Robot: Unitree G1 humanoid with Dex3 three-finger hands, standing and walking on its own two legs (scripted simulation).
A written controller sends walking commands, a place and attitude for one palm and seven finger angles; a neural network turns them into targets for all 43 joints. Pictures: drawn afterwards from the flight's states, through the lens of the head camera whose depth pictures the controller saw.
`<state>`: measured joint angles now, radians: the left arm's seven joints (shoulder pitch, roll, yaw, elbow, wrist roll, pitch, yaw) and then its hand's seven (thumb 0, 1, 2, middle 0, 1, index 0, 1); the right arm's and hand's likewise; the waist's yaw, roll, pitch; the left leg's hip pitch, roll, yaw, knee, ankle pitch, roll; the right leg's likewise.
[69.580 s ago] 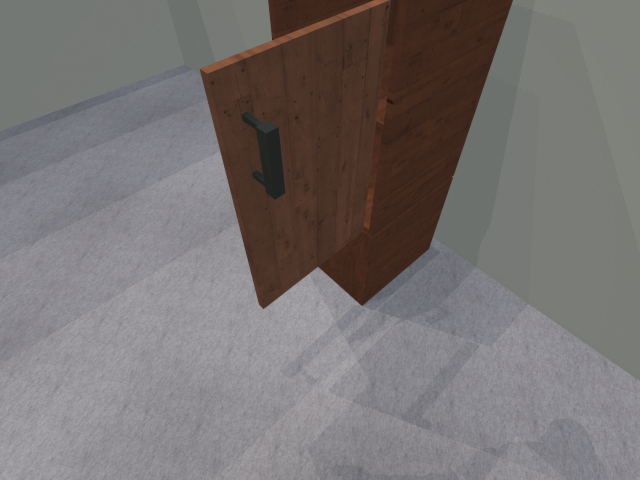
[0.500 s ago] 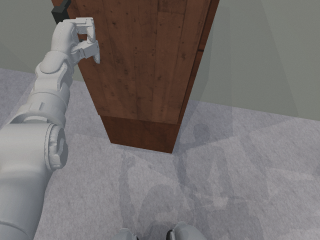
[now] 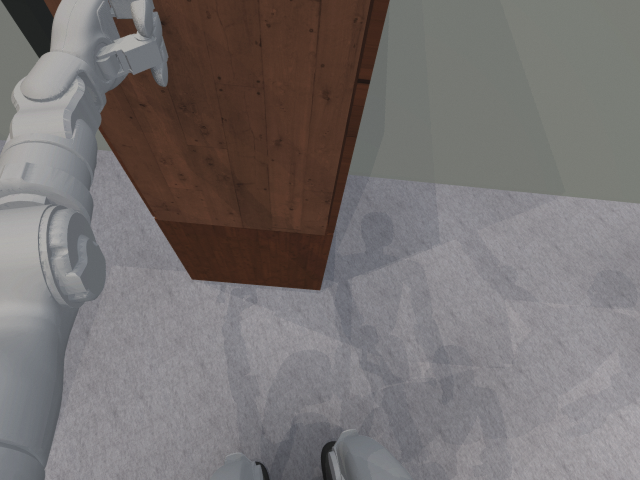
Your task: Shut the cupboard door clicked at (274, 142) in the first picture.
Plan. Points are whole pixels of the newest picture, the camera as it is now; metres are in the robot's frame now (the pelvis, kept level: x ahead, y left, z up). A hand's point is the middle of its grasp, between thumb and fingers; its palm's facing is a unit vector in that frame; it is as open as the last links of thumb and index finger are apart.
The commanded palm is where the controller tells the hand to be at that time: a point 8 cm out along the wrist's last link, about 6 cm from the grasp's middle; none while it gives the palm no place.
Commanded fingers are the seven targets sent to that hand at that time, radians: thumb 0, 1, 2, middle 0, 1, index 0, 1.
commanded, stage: push the door shut along its arc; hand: left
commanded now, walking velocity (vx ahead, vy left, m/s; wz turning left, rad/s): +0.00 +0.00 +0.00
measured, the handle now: (62, 38) +0.61 +0.18 +0.15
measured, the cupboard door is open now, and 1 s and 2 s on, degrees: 0 0 0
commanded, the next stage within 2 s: pull the fist back off the door in 0.08 s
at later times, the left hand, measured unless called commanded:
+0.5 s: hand (176, 44) +0.57 +0.06 +0.16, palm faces +0.17 -0.99 -0.04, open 2.9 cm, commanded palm +0.55 +0.10 +0.15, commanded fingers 0.00 0.90 0.90 -1.30 -1.50 -1.30 -1.50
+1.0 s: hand (192, 81) +0.53 +0.05 +0.14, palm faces +0.13 -0.99 +0.00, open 3.1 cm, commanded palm +0.48 +0.10 +0.15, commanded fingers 0.00 0.90 0.90 -1.30 -1.50 -1.30 -1.50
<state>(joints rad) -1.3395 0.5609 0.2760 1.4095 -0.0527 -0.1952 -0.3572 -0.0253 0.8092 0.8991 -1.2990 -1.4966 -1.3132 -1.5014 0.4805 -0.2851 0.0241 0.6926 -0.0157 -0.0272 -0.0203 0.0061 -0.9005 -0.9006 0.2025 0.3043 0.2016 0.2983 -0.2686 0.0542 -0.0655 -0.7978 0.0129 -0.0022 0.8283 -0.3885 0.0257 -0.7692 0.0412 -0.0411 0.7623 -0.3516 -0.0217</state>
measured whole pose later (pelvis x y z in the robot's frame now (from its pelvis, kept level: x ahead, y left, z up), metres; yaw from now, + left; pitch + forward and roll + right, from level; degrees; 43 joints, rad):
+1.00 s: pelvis +0.01 +0.00 +0.01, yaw -2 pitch +16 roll -1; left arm -0.97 0.17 0.28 1.08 0.01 -0.29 0.27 0.02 0.90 0.90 -1.30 -1.50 -1.30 -1.50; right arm 0.49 -0.27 -0.04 0.68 -0.06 -0.01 0.08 0.01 -0.90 -0.90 0.20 0.30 0.20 0.30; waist -0.17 0.06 -0.12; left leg -0.64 0.02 0.04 0.74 -0.39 0.02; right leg -0.64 0.05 0.00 0.70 -0.35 -0.02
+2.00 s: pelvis +0.00 -0.01 +0.04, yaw +1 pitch -3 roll +0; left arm 0.05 0.27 0.10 -0.03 -0.07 -0.05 0.06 0.02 0.90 0.90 -0.96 -1.12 -0.96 -1.12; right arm 0.16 -0.23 0.04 0.59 0.04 0.00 -0.07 0.01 -0.90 -0.90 0.20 0.30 0.20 0.30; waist 0.03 0.07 -0.01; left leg -0.13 -0.02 0.00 0.42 -0.23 0.02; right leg -0.13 0.01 -0.03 0.42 -0.23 -0.02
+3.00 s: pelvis +0.01 +0.00 +0.04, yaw +2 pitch -1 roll -1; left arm 0.47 0.36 0.38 -0.37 -0.07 -0.12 0.10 0.01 0.89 0.90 -0.21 -0.30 -0.21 -0.30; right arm 0.20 -0.23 0.01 0.61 0.02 -0.04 -0.07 0.01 -0.90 -0.90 0.20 0.30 0.20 0.30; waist 0.03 0.09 -0.03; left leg -0.19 -0.02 -0.02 0.47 -0.27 0.03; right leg -0.15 0.02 -0.05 0.41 -0.24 -0.01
